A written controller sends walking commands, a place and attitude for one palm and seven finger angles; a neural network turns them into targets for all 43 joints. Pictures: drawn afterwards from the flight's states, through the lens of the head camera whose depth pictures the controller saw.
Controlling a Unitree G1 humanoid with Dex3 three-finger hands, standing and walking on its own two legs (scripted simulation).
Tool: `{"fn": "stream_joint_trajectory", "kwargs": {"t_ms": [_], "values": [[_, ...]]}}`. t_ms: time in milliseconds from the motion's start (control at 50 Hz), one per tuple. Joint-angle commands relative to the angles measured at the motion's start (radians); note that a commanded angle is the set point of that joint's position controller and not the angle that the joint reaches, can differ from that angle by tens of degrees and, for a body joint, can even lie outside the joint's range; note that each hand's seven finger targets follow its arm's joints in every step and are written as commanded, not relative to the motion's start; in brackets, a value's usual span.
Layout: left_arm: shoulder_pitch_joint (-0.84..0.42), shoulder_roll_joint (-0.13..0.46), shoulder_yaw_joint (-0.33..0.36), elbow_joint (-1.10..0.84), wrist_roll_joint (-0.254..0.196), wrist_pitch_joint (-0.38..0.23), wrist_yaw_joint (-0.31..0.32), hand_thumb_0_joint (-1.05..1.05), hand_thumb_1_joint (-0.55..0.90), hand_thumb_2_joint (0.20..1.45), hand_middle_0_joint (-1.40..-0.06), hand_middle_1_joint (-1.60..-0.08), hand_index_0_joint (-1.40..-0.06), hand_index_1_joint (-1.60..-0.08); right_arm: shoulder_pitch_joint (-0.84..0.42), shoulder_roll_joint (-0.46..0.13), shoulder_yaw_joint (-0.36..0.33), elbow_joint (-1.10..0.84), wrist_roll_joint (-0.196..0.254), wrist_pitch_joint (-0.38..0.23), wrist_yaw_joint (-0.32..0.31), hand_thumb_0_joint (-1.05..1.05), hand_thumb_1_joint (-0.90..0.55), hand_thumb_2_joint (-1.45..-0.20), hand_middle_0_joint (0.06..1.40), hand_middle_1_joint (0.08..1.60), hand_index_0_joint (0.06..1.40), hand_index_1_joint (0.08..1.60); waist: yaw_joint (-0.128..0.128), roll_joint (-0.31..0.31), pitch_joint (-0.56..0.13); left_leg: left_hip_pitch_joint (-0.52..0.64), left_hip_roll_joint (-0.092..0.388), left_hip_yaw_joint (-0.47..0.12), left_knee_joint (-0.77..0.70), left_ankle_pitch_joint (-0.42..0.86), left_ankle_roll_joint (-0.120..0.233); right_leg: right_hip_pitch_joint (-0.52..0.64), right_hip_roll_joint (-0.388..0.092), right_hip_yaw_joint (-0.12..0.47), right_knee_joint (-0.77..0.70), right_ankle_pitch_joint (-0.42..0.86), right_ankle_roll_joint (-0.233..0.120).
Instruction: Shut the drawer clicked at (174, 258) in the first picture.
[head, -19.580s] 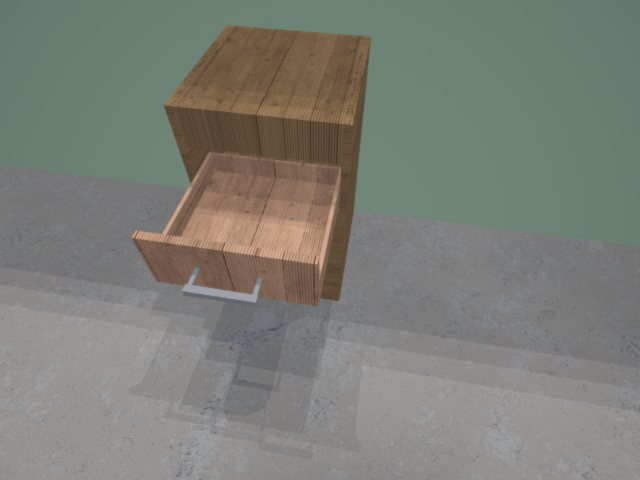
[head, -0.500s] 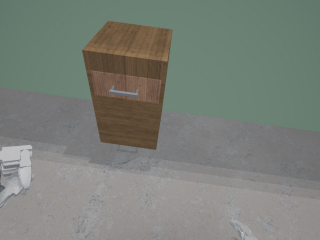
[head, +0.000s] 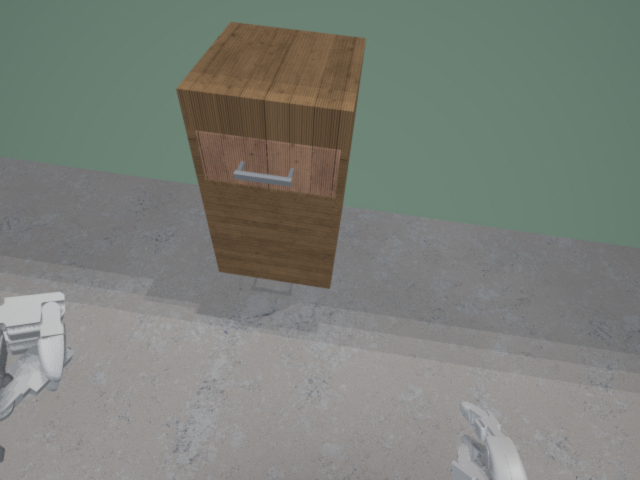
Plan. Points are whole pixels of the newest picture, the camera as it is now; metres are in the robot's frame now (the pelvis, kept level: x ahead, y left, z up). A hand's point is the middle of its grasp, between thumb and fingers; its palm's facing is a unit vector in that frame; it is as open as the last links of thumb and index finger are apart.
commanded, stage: stop stepping back and stand still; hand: left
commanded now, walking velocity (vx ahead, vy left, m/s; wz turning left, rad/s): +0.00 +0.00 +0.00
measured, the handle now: (264, 173) +0.89 +0.19 -0.21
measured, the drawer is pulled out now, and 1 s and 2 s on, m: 0.00 0.00 0.00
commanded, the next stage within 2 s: let the arm hang, fingers relaxed in 0.44 s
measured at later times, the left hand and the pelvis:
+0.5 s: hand (71, 332) +0.21 +0.24 +0.16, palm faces +0.31 -0.81 -0.50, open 3.2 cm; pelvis +0.02 +0.00 +0.01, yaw +0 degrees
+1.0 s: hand out of the picture -0.03 +0.22 -0.17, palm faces +0.02 -0.97 -0.24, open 4.1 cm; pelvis -0.01 +0.01 +0.01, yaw +2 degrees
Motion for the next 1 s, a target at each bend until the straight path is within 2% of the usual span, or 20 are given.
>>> {"fn": "stream_joint_trajectory", "kwargs": {"t_ms": [0,20,40,100,180,280,360,500,520,540,560,580,620,640,680,720,760,880,920,980], "values": [[-0.021,0.149,0.134,-0.178,-0.008,-0.068,0.03,0.0,0.9,0.9,-1.4,-1.6,-1.4,-1.6,-0.095,-0.129,-0.06,-0.154,0.009,-0.047,-0.024,0.0,-0.9,-0.9,0.2,0.3,0.2,0.3,-0.005,0.097,-0.098,0.031,0.091,-0.109,-0.14,0.225,0.01,0.082,-0.053,0.072,-0.054,0.242,-0.024],[-0.021,0.153,0.136,-0.168,-0.008,-0.069,0.03,0.0,0.9,0.9,-1.4,-1.6,-1.4,-1.6,-0.093,-0.133,-0.06,-0.154,0.01,-0.045,-0.024,0.0,-0.9,-0.9,0.2,0.3,0.2,0.3,-0.002,0.107,-0.098,0.038,0.09,-0.105,-0.138,0.257,0.007,0.086,-0.051,0.068,-0.053,0.261,-0.022],[-0.012,0.155,0.142,-0.148,-0.01,-0.069,0.029,0.0,0.9,0.9,-1.4,-1.6,-1.4,-1.6,-0.089,-0.131,-0.062,-0.154,0.012,-0.041,-0.024,0.0,-0.9,-0.9,0.2,0.3,0.2,0.3,-0.001,0.086,-0.107,0.05,0.09,-0.101,-0.13,0.284,0.007,0.094,-0.054,0.068,-0.058,0.286,-0.022],[-0.006,0.132,0.118,-0.124,-0.014,-0.063,0.024,0.0,0.9,0.9,-1.4,-1.6,-1.4,-1.6,-0.093,-0.137,-0.068,-0.16,0.015,-0.034,-0.023,0.0,-0.9,-0.9,0.2,0.3,0.2,0.3,-0.004,0.068,-0.108,0.056,0.08,-0.092,-0.129,0.282,0.003,0.101,-0.061,0.07,-0.077,0.297,-0.022],[0.011,0.145,0.125,-0.138,-0.016,-0.062,0.023,0.0,0.9,0.9,-1.4,-1.6,-1.4,-1.6,-0.097,-0.139,-0.072,-0.166,0.016,-0.023,-0.022,0.0,-0.9,-0.9,0.2,0.3,0.2,0.3,-0.002,0.028,-0.128,0.067,0.068,-0.078,-0.113,0.279,0.003,0.115,-0.071,0.084,-0.099,0.326,-0.021],[0.03,0.162,0.138,-0.188,-0.016,-0.064,0.025,0.0,0.9,0.9,-1.4,-1.6,-1.4,-1.6,-0.106,-0.139,-0.074,-0.181,0.016,-0.016,-0.024,0.0,-0.9,-0.9,0.2,0.3,0.2,0.3,0.0,0.073,-0.151,0.084,0.067,-0.076,-0.115,0.329,0.003,0.131,-0.067,0.073,-0.086,0.355,-0.021],[0.046,0.166,0.147,-0.18,-0.021,-0.064,0.027,0.0,0.9,0.9,-1.4,-1.6,-1.4,-1.6,-0.107,-0.14,-0.075,-0.183,0.016,-0.01,-0.028,0.0,-0.9,-0.9,0.2,0.3,0.2,0.3,-0.001,0.074,-0.147,0.083,0.066,-0.079,-0.114,0.357,0.0,0.134,-0.067,0.069,-0.086,0.37,-0.021],[0.039,0.146,0.13,-0.142,-0.025,-0.059,0.023,0.0,0.9,0.9,-1.4,-1.6,-1.4,-1.6,-0.112,-0.143,-0.077,-0.182,0.018,-0.005,-0.03,0.0,-0.9,-0.9,0.2,0.3,0.2,0.3,-0.001,0.06,-0.124,0.071,0.066,-0.083,-0.138,0.294,0.0,0.121,-0.065,0.059,-0.114,0.297,-0.015],[-0.157,0.047,-0.257,0.689,0.078,0.083,-0.125,0.0,0.9,0.9,-1.4,-1.6,-1.4,-1.6,-0.139,-0.34,-0.129,0.067,0.02,-0.058,0.073,0.0,-0.9,-0.9,0.2,0.3,0.2,0.3,-0.038,0.075,-0.025,-0.017,0.088,-0.11,0.028,0.399,0.019,-0.037,-0.135,0.026,0.03,0.407,-0.034],[-0.143,0.016,-0.226,0.722,0.065,0.155,-0.135,0.0,0.9,0.9,-1.36,-1.557,-1.36,-1.557,-0.049,-0.259,-0.127,0.062,0.021,0.0,0.08,0.0,-0.9,-0.9,0.2,0.3,0.2,0.3,-0.028,0.06,-0.124,0.031,0.085,-0.101,0.008,0.339,0.007,-0.032,-0.122,0.065,-0.001,0.299,-0.031],[-0.144,-0.006,-0.236,0.725,0.063,0.174,-0.136,0.0,0.9,0.9,-1.32,-1.513,-1.32,-1.513,-0.038,-0.243,-0.115,0.051,0.018,0.018,0.08,0.0,-0.9,-0.9,0.2,0.3,0.2,0.3,-0.026,0.068,-0.106,0.012,0.093,-0.112,-0.004,0.252,0.013,-0.055,-0.11,0.051,-0.004,0.175,-0.021],[-0.179,-0.015,-0.243,0.767,0.062,0.174,-0.136,0.0,0.9,0.9,-1.28,-1.47,-1.28,-1.47,-0.041,-0.228,-0.101,0.062,0.01,0.029,0.08,0.0,-0.9,-0.9,0.2,0.3,0.2,0.3,-0.01,0.026,-0.119,-0.04,0.102,-0.146,-0.019,0.178,0.031,-0.049,-0.099,0.043,0.004,0.084,-0.024],[-0.246,0.003,-0.257,0.865,0.066,0.176,-0.132,0.0,0.9,0.9,-1.2,-1.383,-1.2,-1.383,-0.031,-0.217,-0.085,0.063,-0.002,0.047,0.078,0.0,-0.9,-0.9,0.2,0.3,0.2,0.3,-0.005,-0.146,-0.129,-0.041,0.079,-0.15,-0.014,0.201,0.035,0.003,-0.104,0.061,-0.016,0.157,-0.035],[-0.281,0.012,-0.263,0.925,0.065,0.178,-0.131,0.0,0.9,0.9,-1.16,-1.34,-1.16,-1.34,-0.03,-0.227,-0.083,0.073,-0.009,0.053,0.074,0.0,-0.9,-0.9,0.2,0.3,0.2,0.3,-0.007,-0.2,-0.127,-0.031,0.071,-0.146,-0.011,0.209,0.034,0.013,-0.114,0.071,-0.025,0.182,-0.043],[-0.341,0.026,-0.271,1.048,0.06,0.188,-0.127,0.0,0.9,0.9,-1.08,-1.253,-1.08,-1.253,-0.04,-0.246,-0.086,0.093,-0.018,0.065,0.069,0.0,-0.9,-0.9,0.2,0.3,0.2,0.3,-0.004,-0.16,-0.095,-0.011,0.073,-0.153,-0.046,0.269,0.038,0.015,-0.108,0.07,-0.017,0.208,-0.043],[-0.364,0.019,-0.287,1.161,0.053,0.202,-0.121,0.0,0.9,0.9,-1.0,-1.167,-1.0,-1.167,-0.057,-0.245,-0.076,0.13,-0.024,0.076,0.067,0.0,-0.9,-0.9,0.2,0.3,0.2,0.3,0.01,0.029,-0.031,-0.034,0.086,-0.17,-0.123,0.273,0.043,0.016,-0.082,0.068,-0.018,0.098,-0.033],[-0.363,0.017,-0.301,1.266,0.048,0.207,-0.119,0.0,0.9,0.9,-0.92,-1.08,-0.92,-1.08,-0.057,-0.228,-0.066,0.167,-0.022,0.084,0.064,0.0,-0.9,-0.9,0.2,0.3,0.2,0.3,0.017,0.13,-0.013,-0.032,0.084,-0.163,-0.169,0.213,0.039,0.037,-0.071,0.069,-0.053,0.035,-0.029],[-0.339,-0.008,-0.318,1.489,0.04,0.2,-0.12,0.0,0.9,0.9,-0.68,-0.82,-0.68,-0.82,0.008,-0.183,-0.061,0.275,-0.012,0.101,0.053,0.0,-0.9,-0.9,0.2,0.3,0.2,0.3,0.011,0.177,-0.025,0.0,0.07,-0.151,-0.22,-0.028,0.028,0.059,-0.074,0.079,-0.15,-0.031,-0.044],[-0.34,-0.013,-0.316,1.532,0.041,0.196,-0.121,0.0,0.9,0.9,-0.6,-0.733,-0.6,-0.733,0.035,-0.183,-0.066,0.302,-0.009,0.102,0.05,0.0,-0.9,-0.9,0.2,0.3,0.2,0.3,0.008,0.102,-0.035,0.023,0.079,-0.154,-0.217,-0.011,0.03,0.063,-0.079,0.071,-0.166,-0.022,-0.044],[-0.347,-0.019,-0.323,1.588,0.039,0.195,-0.12,0.0,0.9,0.9,-0.48,-0.603,-0.48,-0.603,0.069,-0.18,-0.068,0.346,-0.007,0.1,0.044,0.0,-0.9,-0.9,0.2,0.3,0.2,0.3,0.003,0.079,-0.015,0.043,0.087,-0.159,-0.227,0.014,0.031,0.044,-0.078,0.067,-0.171,-0.01,-0.047]]}}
